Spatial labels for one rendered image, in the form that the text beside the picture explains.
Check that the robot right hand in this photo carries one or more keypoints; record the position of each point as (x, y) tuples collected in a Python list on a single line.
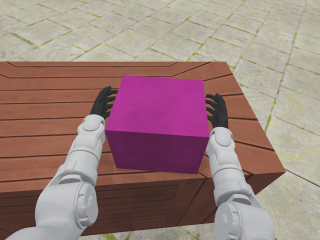
[(220, 116)]

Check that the pedestal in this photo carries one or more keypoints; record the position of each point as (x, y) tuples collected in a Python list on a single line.
[(42, 103)]

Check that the right robot upper arm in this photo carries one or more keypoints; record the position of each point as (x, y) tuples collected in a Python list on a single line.
[(238, 221)]

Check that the left robot upper arm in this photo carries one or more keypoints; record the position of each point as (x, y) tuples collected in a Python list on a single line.
[(63, 212)]

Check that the robot left hand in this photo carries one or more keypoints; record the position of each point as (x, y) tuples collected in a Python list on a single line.
[(100, 105)]

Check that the carton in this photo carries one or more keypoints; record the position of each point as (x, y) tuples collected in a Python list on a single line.
[(158, 124)]

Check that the robot left forearm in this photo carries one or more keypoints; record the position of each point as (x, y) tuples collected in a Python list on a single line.
[(84, 155)]

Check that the robot right forearm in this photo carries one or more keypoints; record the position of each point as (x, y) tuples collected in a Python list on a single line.
[(226, 171)]

